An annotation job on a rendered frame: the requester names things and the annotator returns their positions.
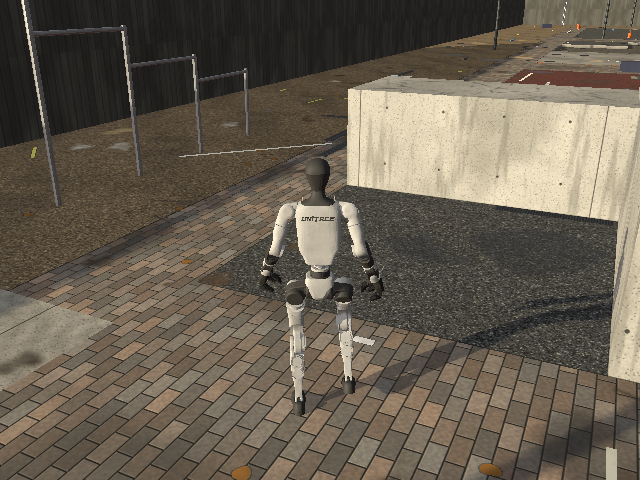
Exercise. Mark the left robot upper arm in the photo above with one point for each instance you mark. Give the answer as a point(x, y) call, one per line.
point(286, 212)

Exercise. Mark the robot left hand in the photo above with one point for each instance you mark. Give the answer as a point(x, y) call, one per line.
point(262, 281)

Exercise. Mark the right robot upper arm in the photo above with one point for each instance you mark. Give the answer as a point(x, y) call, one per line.
point(350, 211)

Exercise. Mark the left robot forearm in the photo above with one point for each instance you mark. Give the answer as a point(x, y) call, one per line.
point(269, 262)

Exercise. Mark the right robot forearm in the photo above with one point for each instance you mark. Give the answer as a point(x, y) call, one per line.
point(369, 266)

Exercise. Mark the robot right hand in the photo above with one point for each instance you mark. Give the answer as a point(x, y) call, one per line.
point(378, 286)

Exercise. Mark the robot left shin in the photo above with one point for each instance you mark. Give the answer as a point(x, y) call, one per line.
point(297, 369)

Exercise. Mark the robot left thigh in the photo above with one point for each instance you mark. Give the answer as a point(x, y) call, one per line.
point(295, 302)

